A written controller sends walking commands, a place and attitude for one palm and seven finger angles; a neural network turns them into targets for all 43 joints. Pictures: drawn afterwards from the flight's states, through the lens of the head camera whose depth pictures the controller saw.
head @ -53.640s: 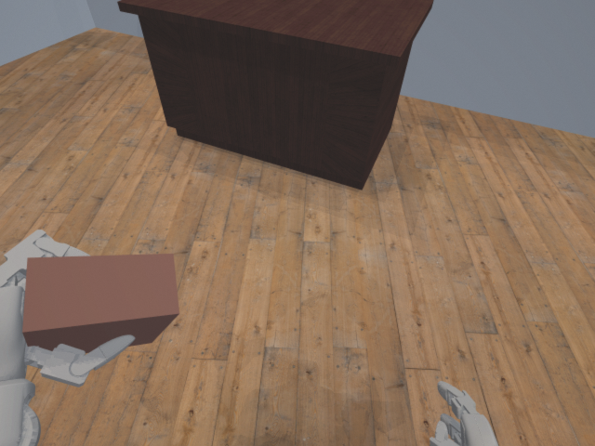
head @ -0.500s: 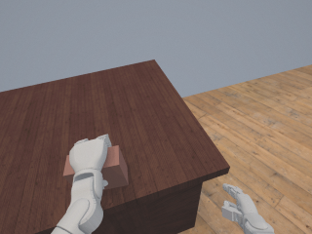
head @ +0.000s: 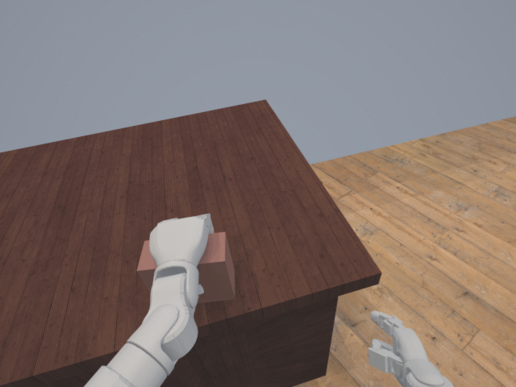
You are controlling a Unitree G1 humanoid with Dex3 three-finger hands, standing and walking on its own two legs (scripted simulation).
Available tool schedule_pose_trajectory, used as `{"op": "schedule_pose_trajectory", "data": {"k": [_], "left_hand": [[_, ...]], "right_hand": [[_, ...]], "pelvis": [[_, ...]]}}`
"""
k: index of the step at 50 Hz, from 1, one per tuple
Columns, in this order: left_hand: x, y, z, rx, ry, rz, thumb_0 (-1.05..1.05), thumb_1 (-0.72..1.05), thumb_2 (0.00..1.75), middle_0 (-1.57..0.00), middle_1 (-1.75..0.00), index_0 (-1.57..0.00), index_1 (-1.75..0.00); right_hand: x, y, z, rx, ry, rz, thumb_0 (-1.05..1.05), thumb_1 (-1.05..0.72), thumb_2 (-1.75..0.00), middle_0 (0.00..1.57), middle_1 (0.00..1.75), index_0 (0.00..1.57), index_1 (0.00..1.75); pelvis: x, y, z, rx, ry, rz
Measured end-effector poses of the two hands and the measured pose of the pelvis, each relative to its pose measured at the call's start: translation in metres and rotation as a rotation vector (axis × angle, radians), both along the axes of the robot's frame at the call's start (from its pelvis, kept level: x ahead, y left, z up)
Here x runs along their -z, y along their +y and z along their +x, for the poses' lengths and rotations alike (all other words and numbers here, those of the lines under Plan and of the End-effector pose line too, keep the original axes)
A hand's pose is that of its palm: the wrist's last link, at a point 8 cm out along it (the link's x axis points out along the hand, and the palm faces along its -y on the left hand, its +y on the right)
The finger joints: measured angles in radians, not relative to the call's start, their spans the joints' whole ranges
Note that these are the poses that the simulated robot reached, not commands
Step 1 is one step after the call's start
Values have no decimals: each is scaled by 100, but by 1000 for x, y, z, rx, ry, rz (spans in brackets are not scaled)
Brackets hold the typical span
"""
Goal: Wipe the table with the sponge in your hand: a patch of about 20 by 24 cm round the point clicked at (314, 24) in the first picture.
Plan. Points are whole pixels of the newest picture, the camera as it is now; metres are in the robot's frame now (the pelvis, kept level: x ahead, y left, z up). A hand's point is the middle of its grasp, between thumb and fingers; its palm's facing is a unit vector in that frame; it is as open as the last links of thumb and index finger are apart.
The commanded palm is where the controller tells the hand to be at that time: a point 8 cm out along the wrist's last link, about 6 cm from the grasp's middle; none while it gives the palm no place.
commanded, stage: slide across to the third lane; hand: left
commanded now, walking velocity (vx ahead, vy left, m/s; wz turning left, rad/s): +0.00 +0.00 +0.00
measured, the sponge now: (193, 276) +0.30 +0.17 +0.01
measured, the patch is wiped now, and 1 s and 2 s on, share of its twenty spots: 0.80 0.85 1.00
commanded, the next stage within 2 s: wipe forward along the third lane in 0.26 s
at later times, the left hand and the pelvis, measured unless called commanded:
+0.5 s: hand (207, 255) +0.31 +0.14 +0.06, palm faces +0.00 -0.08 -1.00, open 10.0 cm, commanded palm +0.29 +0.13 +0.10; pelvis -0.02 -0.01 +0.00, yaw +0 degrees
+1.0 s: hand (212, 231) +0.36 +0.15 +0.06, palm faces -0.05 -0.05 -1.00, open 10.0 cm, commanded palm +0.34 +0.15 +0.09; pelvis -0.03 -0.01 -0.01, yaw -1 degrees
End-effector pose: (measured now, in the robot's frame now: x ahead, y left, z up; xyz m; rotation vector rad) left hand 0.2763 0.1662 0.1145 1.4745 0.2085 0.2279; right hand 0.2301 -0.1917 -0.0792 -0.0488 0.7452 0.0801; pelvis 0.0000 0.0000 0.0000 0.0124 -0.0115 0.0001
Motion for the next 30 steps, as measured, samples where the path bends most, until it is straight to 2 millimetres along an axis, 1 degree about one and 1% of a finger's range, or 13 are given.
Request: {"op": "schedule_pose_trajectory", "data": {"k": [8, 15, 23, 30], "left_hand": [[0, -11, 4, 4, 6, 7, 0, -50, 104, -67, -139, -75, -132], [0, -23, 7, 30, -2, 5, 0, -50, 105, -67, -139, -75, -132], [2, -24, 10, 25, 11, 8, 0, -51, 105, -68, -138, -76, -131], [1, -25, 20, 10, 35, 10, 0, -53, 105, -72, -135, -79, -128]], "right_hand": [[-2, -4, -1, -2, -9, 1, 1, -91, -90, 19, 30, 20, 30], [-3, -8, -7, 5, -5, 1, 1, -91, -90, 19, 30, 20, 30], [-1, -14, -18, 29, 10, -11, 1, -91, -90, 19, 30, 20, 30], [6, -22, -33, 61, 43, -45, 1, -91, -90, 19, 30, 20, 30]], "pelvis": [[1, -3, -5, -10, -4, 1], [1, -5, -9, -7, -4, 2], [1, -7, -14, -2, -5, 2], [1, -8, -20, -2, 6, 4]]}}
